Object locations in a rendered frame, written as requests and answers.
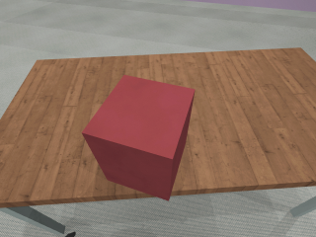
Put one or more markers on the table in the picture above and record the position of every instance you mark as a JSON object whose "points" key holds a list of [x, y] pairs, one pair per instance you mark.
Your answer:
{"points": [[252, 127]]}

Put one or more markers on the carton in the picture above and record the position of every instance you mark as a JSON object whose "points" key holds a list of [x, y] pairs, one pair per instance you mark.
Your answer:
{"points": [[139, 133]]}

